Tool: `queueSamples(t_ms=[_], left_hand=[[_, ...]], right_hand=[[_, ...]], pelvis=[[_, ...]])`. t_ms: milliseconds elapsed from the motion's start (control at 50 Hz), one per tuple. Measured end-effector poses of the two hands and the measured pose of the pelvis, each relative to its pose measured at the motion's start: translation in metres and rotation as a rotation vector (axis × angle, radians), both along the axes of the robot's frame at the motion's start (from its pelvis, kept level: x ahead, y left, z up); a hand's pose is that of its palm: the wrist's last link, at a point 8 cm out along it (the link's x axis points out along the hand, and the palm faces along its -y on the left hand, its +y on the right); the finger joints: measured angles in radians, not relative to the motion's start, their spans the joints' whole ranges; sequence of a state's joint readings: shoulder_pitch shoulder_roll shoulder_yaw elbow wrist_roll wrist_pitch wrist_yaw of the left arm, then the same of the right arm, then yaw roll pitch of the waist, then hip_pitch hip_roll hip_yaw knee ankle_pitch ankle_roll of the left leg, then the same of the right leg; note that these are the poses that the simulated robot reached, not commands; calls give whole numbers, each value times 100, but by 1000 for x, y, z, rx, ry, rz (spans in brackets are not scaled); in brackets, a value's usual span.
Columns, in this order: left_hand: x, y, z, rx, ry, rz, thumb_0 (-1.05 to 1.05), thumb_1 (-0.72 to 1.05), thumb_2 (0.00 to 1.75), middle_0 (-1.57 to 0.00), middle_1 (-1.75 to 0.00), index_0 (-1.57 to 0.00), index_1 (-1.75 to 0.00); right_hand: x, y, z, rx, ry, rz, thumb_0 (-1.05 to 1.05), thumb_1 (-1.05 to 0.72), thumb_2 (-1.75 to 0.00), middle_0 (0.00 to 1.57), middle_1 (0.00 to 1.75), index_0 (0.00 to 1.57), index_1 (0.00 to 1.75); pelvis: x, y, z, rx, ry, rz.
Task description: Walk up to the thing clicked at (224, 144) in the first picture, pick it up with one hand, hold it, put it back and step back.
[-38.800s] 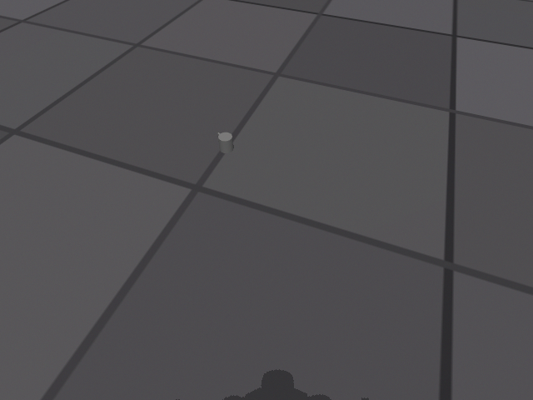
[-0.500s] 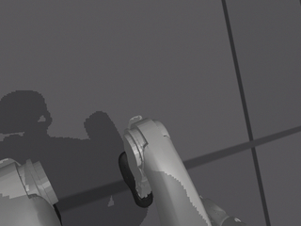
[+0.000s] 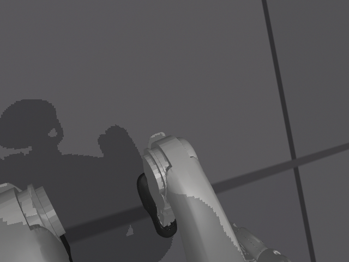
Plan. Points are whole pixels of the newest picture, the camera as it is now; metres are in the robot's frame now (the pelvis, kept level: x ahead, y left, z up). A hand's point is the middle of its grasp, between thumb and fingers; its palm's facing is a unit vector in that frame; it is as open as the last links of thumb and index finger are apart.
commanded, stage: close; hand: left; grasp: from above
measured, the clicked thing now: out of the picture +0.48 +0.36 -0.26
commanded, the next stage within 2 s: settle in 0.40 s
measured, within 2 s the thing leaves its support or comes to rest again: leaves its support in 0.82 s
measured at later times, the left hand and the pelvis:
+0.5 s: hand out of the picture +0.45 +0.34 -0.23, palm faces -0.41 -0.16 -0.90, open 10.2 cm; pelvis +0.00 +0.00 +0.00, yaw +0 degrees
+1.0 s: hand out of the picture +0.45 +0.35 -0.19, palm faces -0.38 -0.11 -0.92, open 10.0 cm; pelvis +0.00 +0.00 +0.00, yaw +2 degrees
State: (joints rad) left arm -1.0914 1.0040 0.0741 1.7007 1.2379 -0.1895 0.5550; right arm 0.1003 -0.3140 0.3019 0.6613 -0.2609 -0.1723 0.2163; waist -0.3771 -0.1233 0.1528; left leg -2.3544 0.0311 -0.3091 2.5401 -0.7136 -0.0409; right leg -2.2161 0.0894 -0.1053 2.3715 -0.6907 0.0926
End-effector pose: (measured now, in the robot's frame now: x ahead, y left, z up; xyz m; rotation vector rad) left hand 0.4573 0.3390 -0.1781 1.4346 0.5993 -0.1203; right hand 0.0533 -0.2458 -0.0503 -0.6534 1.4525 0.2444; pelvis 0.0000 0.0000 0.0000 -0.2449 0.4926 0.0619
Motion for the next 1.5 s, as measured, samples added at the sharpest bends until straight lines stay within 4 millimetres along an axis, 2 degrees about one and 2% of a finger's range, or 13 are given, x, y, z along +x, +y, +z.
queueSamples(t_ms=[300,600,800,900,1040,1220,1320,1500], left_hand=[[-1,0,4,-7,-9,-10,0,-8,79,-39,-106,-47,-100],[1,0,6,-3,-16,-16,0,-11,80,-47,-97,-56,-91],[2,4,11,-4,-21,-5,0,-12,78,-52,-90,-60,-86],[0,10,25,21,-34,-17,0,-12,76,-55,-87,-62,-83],[-1,14,59,42,-49,-17,0,-10,72,-56,-83,-64,-80],[-4,8,97,35,1,-13,0,-10,71,-57,-81,-66,-78],[-5,4,108,23,22,-29,0,-10,71,-58,-80,-66,-77],[-6,4,122,26,6,-58,0,-10,71,-58,-80,-66,-77]], right_hand=[[1,3,3,-15,-17,9,0,-90,-90,20,30,20,30],[2,8,3,-21,-29,20,0,-91,-90,20,30,20,30],[3,4,2,-21,-18,-15,0,-91,-90,20,30,20,30],[7,-2,-1,-15,-22,-49,0,-91,-90,20,30,20,30],[23,-11,-9,14,-63,-86,0,-91,-90,20,30,20,30],[39,-17,-11,43,-117,-117,0,-91,-90,20,30,20,30],[34,-22,-8,23,-122,-134,0,-91,-90,20,30,20,30],[13,-29,-2,-35,-88,-176,0,-91,-90,20,30,20,30]], pelvis=[[-3,3,1,-6,-8,1],[-4,5,0,-12,-9,2],[0,4,0,-9,20,6],[3,3,1,0,40,13],[3,1,5,20,67,26],[-2,-5,17,51,72,44],[-7,-8,22,60,63,50],[-12,-10,26,68,59,57]])
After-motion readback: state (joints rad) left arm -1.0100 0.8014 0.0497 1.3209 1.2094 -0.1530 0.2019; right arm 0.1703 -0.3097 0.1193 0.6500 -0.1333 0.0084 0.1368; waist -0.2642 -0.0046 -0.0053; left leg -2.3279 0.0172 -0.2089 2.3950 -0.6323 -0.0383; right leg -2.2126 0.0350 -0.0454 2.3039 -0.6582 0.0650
